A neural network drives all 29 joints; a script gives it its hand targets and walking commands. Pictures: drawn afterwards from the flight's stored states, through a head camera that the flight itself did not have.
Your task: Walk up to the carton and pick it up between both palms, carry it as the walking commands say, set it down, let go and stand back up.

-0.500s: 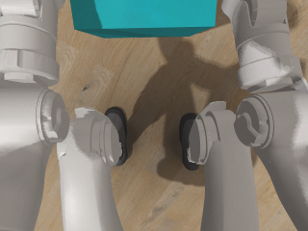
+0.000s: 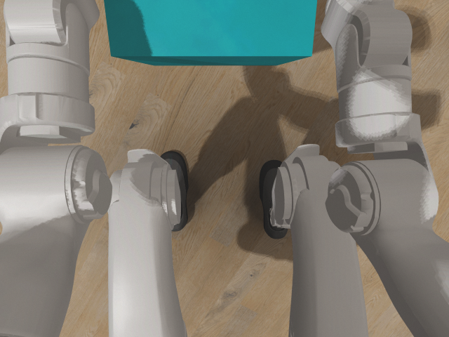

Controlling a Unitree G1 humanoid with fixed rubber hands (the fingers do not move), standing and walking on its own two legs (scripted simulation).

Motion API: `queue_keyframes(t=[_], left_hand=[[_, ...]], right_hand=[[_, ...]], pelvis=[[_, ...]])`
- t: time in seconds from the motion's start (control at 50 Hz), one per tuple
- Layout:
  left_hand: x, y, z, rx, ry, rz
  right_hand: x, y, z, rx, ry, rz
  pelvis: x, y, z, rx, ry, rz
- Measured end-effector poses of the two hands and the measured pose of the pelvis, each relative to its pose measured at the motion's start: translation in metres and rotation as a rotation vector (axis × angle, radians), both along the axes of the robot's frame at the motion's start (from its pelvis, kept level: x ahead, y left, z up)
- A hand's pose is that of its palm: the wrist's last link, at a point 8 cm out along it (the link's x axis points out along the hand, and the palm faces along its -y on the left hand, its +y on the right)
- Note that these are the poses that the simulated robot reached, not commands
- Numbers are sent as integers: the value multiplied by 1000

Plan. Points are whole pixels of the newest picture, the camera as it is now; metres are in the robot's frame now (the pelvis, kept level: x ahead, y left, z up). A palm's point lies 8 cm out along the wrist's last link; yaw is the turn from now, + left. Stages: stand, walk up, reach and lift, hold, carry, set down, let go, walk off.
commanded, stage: reach and lift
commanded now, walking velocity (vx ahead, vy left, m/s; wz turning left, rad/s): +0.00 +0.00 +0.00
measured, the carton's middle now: out of the picture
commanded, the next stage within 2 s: none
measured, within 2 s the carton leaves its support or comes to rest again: neither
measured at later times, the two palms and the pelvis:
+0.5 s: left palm out of the picture +0.55 +0.18 -0.04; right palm out of the picture +0.53 -0.13 -0.04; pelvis -0.01 +0.00 +0.04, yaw +0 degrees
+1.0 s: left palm out of the picture +0.53 +0.18 +0.05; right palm out of the picture +0.51 -0.12 +0.04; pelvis -0.02 +0.00 +0.10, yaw +1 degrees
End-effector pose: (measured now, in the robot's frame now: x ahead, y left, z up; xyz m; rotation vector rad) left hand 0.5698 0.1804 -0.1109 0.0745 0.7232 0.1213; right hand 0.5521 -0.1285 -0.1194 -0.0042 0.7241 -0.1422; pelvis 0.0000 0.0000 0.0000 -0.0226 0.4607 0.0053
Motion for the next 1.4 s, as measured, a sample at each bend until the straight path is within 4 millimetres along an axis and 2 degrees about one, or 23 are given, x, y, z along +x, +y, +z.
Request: queue_keyframes(t=[0.08,0.16,0.22,0.28,0.38,0.42,0.48,0.6,0.64,0.7,0.8,0.86,0.92,1.06,1.12,1.28,1.34,1.4], left_hand=[[-6,0,22,10,-35,-1],[-4,-1,53,9,-75,3],[-1,-4,68,-3,-77,4],[-1,-4,70,6,-50,-2],[-10,-2,55,11,-3,-5],[-15,0,54,13,-2,-7],[-23,2,67,19,-26,-8],[-25,0,116,18,-86,-3],[-23,-2,127,7,-81,1],[-23,-3,132,12,-40,-1],[-29,-2,125,19,-4,-4],[-32,0,125,21,-6,-6],[-36,2,136,25,-40,-9],[-39,2,183,25,-91,-2],[-41,1,190,19,-63,-2],[-52,1,183,12,-5,-1],[-56,1,194,12,-38,0],[-59,1,215,14,-75,6]], right_hand=[[-4,0,21,14,-35,-5],[-1,-1,53,13,-79,-8],[0,-3,69,17,-86,-18],[-2,-3,69,7,-61,-19],[-13,-1,54,-3,-12,-11],[-18,1,54,-9,-9,-5],[-23,3,68,-3,-32,-6],[-25,1,116,8,-97,-18],[-25,0,125,14,-92,-26],[-28,-1,126,5,-52,-24],[-35,0,118,-6,-13,-13],[-38,3,120,-10,-15,-9],[-38,4,135,-11,-49,-9],[-40,4,181,-3,-102,-19],[-45,3,186,1,-75,-28],[-58,3,180,-16,-15,-15],[-59,3,193,-17,-48,-14],[-59,4,215,-13,-85,-14]], pelvis=[[-2,0,5,5,-25,1],[-8,0,12,6,-55,3],[-13,0,20,5,-60,3],[-14,0,27,4,-48,2],[-13,0,36,3,-31,3],[-12,0,39,3,-30,3],[-13,0,43,4,-46,4],[-21,0,53,5,-108,6],[-24,0,58,5,-116,6],[-25,1,66,6,-98,5],[-23,1,81,8,-108,4],[-20,1,86,8,-100,4],[-19,1,91,8,-108,5],[-23,0,105,9,-166,7],[-23,0,114,9,-174,8],[-16,-1,135,9,-168,10],[-13,0,142,9,-178,11],[-13,-1,148,9,-205,12]])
